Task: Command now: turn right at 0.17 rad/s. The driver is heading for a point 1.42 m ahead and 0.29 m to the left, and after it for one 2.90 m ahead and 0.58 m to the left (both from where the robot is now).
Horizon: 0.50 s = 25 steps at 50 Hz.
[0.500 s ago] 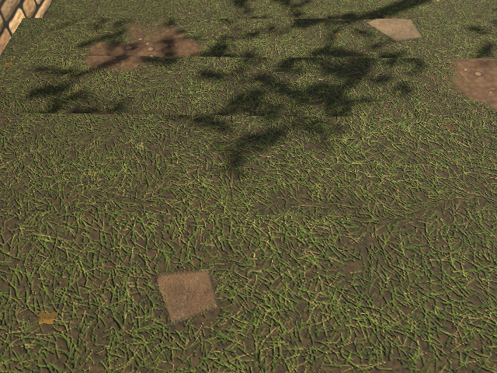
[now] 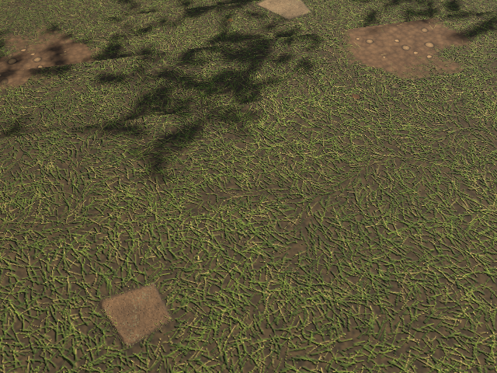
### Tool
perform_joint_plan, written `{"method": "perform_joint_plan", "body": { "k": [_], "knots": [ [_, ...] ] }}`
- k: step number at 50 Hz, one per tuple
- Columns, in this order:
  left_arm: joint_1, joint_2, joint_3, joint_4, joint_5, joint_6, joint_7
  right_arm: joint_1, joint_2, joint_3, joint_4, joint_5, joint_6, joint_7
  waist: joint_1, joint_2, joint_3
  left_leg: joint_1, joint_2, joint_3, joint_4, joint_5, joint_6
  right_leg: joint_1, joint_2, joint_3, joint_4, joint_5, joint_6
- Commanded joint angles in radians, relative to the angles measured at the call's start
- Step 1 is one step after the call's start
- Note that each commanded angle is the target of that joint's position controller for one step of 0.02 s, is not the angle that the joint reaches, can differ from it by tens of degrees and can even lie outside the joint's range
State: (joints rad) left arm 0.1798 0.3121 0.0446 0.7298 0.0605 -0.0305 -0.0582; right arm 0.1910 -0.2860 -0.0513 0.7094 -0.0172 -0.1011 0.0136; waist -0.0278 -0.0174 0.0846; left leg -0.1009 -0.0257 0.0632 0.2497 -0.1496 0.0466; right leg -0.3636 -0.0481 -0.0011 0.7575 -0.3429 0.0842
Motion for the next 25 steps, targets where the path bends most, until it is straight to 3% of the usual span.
{"method": "perform_joint_plan", "body": {
  "k": [1, 3, 4, 5, 6, 7, 9, 10, 11, 13, 14, 15, 16, 17, 19, 20, 21, 23, 24, 25],
  "knots": [
    [0.049, 0.068, 0.012, -0.029, -0.025, -0.021, -0.025, -0.053, -0.173, -0.041, -0.079, 0.009, 0.003, 0.035, 0.037, 0.072, -0.09, 0.029, 0.245, -0.174, 0.068, 0.302, 0.177, 0.095, -0.018, -0.041, -0.248, 0.131, -0.011],
    [0.05, 0.063, 0.006, -0.025, -0.055, -0.043, -0.027, -0.091, -0.105, -0.009, -0.066, 0.013, 0.016, 0.079, 0.075, 0.057, -0.129, -0.088, 0.194, -0.169, 0.137, 0.296, 0.109, 0.281, -0.017, -0.027, -0.389, 0.395, -0.047],
    [0.07, 0.113, 0.012, -0.046, -0.063, -0.054, -0.016, -0.004, -0.07, -0.001, -0.05, 0.012, 0.021, 0.085, 0.052, 0.023, -0.195, -0.104, 0.146, -0.14, 0.147, 0.125, 0.044, 0.362, -0.086, 0.03, -0.343, 0.515, -0.125],
    [0.029, 0.205, 0.032, -0.06, -0.059, -0.058, -0.005, 0.116, -0.112, -0.02, -0.041, -0.002, 0.021, 0.069, -0.022, -0.06, -0.194, -0.119, 0.069, -0.075, 0.154, -0.1, 0.015, 0.332, -0.145, 0.13, -0.355, 0.317, -0.261],
    [0.049, 0.256, 0.063, -0.042, -0.023, -0.049, 0.009, 0.028, -0.174, -0.04, -0.063, -0.028, 0.017, 0.044, 0.026, -0.069, -0.105, -0.137, 0.024, -0.01, 0.211, -0.299, 0.015, 0.21, -0.129, 0.166, -0.424, -0.145, -0.292],
    [0.066, 0.25, 0.066, -0.034, -0.021, -0.048, 0.025, -0.001, -0.168, -0.041, -0.075, -0.045, 0.011, 0.023, 0.032, -0.064, -0.042, -0.137, 0.028, -0.007, 0.233, -0.379, 0.039, 0.13, -0.126, 0.205, -0.505, -0.344, -0.298],
    [0.009, 0.146, 0.035, -0.064, -0.031, -0.054, 0.05, 0.07, -0.129, -0.027, -0.041, -0.035, -0.007, 0.001, 0.002, -0.068, -0.007, -0.115, 0.044, -0.02, 0.233, -0.347, 0.071, 0.146, -0.159, 0.261, -0.55, -0.304, -0.317],
    [0.0, 0.116, 0.025, -0.066, -0.032, -0.058, 0.055, 0.062, -0.106, -0.019, -0.042, -0.03, -0.015, 0.001, 0.003, -0.074, -0.004, -0.102, 0.047, -0.02, 0.225, -0.277, 0.08, 0.173, -0.179, 0.287, -0.547, -0.272, -0.329],
    [-0.019, 0.1, 0.016, -0.071, -0.035, -0.06, 0.057, 0.051, -0.08, -0.01, -0.048, -0.022, -0.026, 0.005, -0.003, -0.071, -0.007, -0.066, 0.042, -0.007, 0.206, -0.215, 0.086, 0.17, -0.18, 0.278, -0.531, -0.228, -0.327],
    [-0.041, 0.108, 0.017, -0.077, -0.024, -0.049, 0.053, 0.093, -0.077, -0.009, -0.036, -0.018, -0.04, 0.013, -0.025, -0.034, -0.016, 0.039, 0.047, -0.013, 0.159, -0.193, 0.1, 0.123, -0.121, 0.19, -0.454, -0.146, -0.298],
    [-0.061, 0.097, 0.016, -0.091, -0.014, -0.045, 0.049, 0.145, -0.111, -0.018, -0.021, -0.02, -0.046, 0.011, -0.035, 0.028, -0.02, 0.104, 0.101, -0.124, 0.133, -0.211, 0.149, 0.054, -0.052, 0.115, -0.333, -0.093, -0.252],
    [-0.096, 0.078, 0.013, -0.107, 0.001, -0.044, 0.038, 0.226, -0.178, -0.037, 0.0, -0.025, -0.049, 0.009, -0.062, 0.125, -0.016, 0.238, 0.23, -0.354, 0.055, -0.136, 0.246, -0.112, 0.048, 0.02, -0.125, -0.056, -0.177],
    [-0.104, 0.047, 0.003, -0.105, 0.019, -0.057, 0.025, 0.285, -0.196, -0.045, -0.001, -0.035, -0.053, 0.006, -0.102, 0.165, 0.013, 0.333, 0.375, -0.528, -0.035, -0.067, 0.33, -0.296, 0.066, 0.036, 0.045, -0.17, -0.142],
    [-0.101, 0.031, 0.0, -0.093, 0.011, -0.068, 0.028, 0.335, -0.159, -0.033, 0.022, -0.05, -0.053, -0.001, -0.113, 0.137, 0.05, 0.39, 0.435, -0.555, -0.059, -0.034, 0.331, -0.431, 0.029, 0.103, 0.17, -0.232, -0.148],
    [-0.098, 0.034, 0.004, -0.083, 0.012, -0.081, 0.036, 0.303, -0.084, -0.004, 0.035, -0.064, -0.045, -0.009, -0.078, 0.088, 0.044, 0.383, 0.405, -0.44, -0.043, 0.112, 0.281, -0.475, -0.003, 0.092, 0.268, -0.179, -0.152],
    [-0.098, 0.026, 0.003, -0.082, 0.024, -0.079, 0.034, 0.273, -0.079, 0.003, 0.035, -0.057, -0.038, -0.014, -0.052, 0.084, 0.034, 0.338, 0.367, -0.366, -0.053, 0.127, 0.25, -0.43, -0.012, 0.06, 0.223, -0.134, -0.153],
    [-0.116, 0.011, -0.003, -0.081, 0.032, -0.073, 0.029, 0.253, -0.084, 0.007, 0.034, -0.044, -0.032, -0.016, -0.043, 0.083, 0.036, 0.287, 0.319, -0.296, -0.081, 0.095, 0.215, -0.364, -0.014, 0.018, 0.123, -0.079, -0.147],
    [-0.199, -0.02, -0.016, -0.102, 0.016, -0.062, 0.008, 0.23, -0.112, 0.006, 0.039, -0.024, -0.013, -0.002, -0.039, 0.081, 0.052, 0.099, 0.227, -0.17, -0.116, 0.021, 0.158, -0.119, 0.026, -0.061, -0.093, 0.038, -0.122],
    [-0.204, -0.035, -0.021, -0.109, 0.006, -0.064, -0.011, 0.218, -0.143, 0.003, 0.051, -0.032, -0.003, 0.014, -0.014, 0.108, 0.046, -0.021, 0.213, -0.144, -0.103, 0.037, 0.155, 0.02, 0.054, -0.082, -0.113, 0.113, -0.117],
    [-0.163, -0.019, -0.02, -0.1, -0.01, -0.068, -0.025, 0.19, -0.184, -0.003, 0.05, -0.043, 0.005, 0.027, 0.021, 0.124, 0.044, -0.106, 0.227, -0.145, -0.083, 0.034, 0.168, 0.124, 0.07, -0.079, -0.131, 0.233, -0.124]
  ]
}}
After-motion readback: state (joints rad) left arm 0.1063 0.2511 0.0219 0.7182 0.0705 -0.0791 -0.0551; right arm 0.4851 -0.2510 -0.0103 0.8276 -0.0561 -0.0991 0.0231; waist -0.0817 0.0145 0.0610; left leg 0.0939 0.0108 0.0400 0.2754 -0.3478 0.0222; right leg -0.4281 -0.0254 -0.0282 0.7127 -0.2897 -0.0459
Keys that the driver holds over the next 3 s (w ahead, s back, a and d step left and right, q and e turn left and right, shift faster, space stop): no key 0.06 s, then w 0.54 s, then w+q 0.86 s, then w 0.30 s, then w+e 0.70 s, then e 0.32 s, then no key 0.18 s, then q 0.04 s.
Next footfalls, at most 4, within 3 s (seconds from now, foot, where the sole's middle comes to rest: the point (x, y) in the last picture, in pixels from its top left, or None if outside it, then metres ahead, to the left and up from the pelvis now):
0.06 right None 0.05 -0.14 -0.79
0.58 right None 0.25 -0.14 -0.79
1.14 left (197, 345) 0.59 0.16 -0.97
1.52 right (228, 247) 0.93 0.07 -0.97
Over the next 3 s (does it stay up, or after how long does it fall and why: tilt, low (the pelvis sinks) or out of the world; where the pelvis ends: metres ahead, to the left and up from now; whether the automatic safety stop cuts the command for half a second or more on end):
stays up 1.40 0.34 -0.38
